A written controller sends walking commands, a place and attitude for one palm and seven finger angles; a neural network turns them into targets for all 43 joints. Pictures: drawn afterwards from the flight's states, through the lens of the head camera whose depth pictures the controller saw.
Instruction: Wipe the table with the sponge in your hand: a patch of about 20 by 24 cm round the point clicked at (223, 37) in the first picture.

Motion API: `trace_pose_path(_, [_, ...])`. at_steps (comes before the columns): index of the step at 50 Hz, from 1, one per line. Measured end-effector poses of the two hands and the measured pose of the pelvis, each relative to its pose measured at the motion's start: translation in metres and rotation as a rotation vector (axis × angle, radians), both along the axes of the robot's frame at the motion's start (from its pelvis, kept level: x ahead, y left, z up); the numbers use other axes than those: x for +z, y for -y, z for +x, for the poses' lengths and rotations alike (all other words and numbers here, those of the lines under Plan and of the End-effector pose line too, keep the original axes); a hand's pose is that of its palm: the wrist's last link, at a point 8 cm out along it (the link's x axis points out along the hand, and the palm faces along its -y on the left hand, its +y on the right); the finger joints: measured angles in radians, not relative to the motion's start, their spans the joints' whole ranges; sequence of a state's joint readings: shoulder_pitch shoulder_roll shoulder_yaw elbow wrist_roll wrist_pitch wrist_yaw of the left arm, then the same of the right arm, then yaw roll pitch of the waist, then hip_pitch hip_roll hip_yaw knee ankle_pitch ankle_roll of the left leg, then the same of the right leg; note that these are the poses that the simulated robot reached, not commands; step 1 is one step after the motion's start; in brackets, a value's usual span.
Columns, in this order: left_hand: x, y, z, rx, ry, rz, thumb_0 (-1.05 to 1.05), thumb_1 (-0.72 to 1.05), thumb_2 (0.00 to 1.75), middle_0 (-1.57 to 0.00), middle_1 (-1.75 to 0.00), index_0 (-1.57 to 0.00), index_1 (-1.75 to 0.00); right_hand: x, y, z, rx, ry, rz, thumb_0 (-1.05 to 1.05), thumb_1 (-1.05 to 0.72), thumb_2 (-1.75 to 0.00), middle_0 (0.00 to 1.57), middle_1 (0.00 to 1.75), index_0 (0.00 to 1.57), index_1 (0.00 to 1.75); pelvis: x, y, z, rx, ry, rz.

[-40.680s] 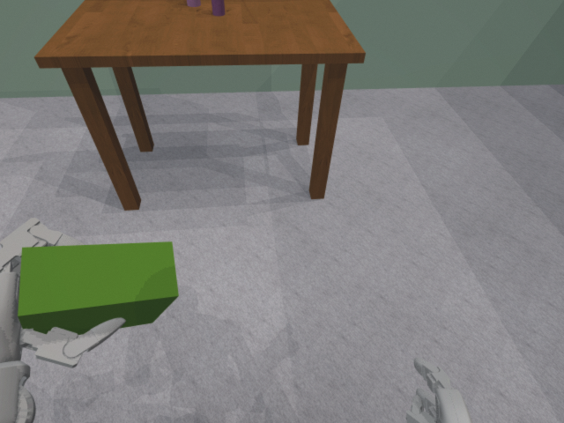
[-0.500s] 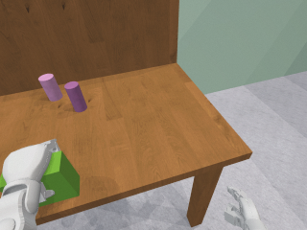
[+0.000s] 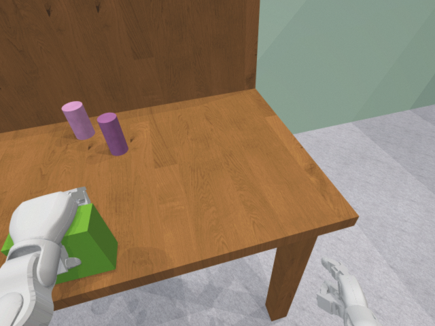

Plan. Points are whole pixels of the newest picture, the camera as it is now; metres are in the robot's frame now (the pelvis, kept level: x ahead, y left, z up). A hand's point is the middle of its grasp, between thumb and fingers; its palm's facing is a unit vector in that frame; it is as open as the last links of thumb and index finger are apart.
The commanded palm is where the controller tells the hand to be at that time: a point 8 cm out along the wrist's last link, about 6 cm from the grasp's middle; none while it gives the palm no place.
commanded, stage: lift the sponge slowly off the table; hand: left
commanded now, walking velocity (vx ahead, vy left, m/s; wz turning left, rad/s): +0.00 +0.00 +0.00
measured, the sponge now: (73, 252) +0.20 +0.32 +0.04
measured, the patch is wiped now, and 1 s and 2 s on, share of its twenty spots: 1.00 1.00 1.00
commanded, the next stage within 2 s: bring the sponge back beside the body in 1.36 s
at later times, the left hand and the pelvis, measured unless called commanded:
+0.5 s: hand (58, 219) +0.21 +0.31 +0.13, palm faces +0.08 -0.07 -0.99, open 10.0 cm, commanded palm +0.18 +0.31 +0.21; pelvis -0.01 +0.00 +0.00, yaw +0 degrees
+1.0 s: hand (51, 204) +0.21 +0.31 +0.16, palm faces +0.14 -0.06 -0.99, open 10.0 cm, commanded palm +0.17 +0.30 +0.24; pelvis -0.02 +0.00 +0.00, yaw +0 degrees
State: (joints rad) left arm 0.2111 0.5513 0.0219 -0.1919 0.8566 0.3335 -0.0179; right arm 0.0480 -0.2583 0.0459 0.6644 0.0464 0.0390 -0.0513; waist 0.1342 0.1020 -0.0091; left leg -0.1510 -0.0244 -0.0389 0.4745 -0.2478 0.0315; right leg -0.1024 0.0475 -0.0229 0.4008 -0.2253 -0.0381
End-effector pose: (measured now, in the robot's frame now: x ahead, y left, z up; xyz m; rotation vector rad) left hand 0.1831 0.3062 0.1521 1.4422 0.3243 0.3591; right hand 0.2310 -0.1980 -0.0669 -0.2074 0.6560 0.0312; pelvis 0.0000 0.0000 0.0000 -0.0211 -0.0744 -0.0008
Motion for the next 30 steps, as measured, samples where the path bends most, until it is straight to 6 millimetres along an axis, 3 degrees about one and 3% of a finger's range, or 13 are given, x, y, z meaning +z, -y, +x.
trace_pose_path(17, [0.021, -0.007, -0.002, 0.030, 0.009, 0.007, 0.00, -0.51, 1.07, -0.72, -1.35, -0.76, -1.32, 0.004, 0.003, 0.005, 0.006, 0.015, -0.001, 0.02, -0.90, -0.90, 0.21, 0.30, 0.20, 0.30, 0.000, 0.003, -0.002, 0.004, 0.004, 0.002])
trace_pose_path(30, [0.044, 0.001, 0.005, -0.018, 0.076, 0.031, 0.00, -0.51, 1.07, -0.72, -1.35, -0.76, -1.32, 0.003, -0.005, 0.000, 0.015, 0.023, 0.013, 0.02, -0.90, -0.90, 0.21, 0.30, 0.20, 0.30, 0.001, 0.001, -0.008, 0.002, 0.010, 0.004])
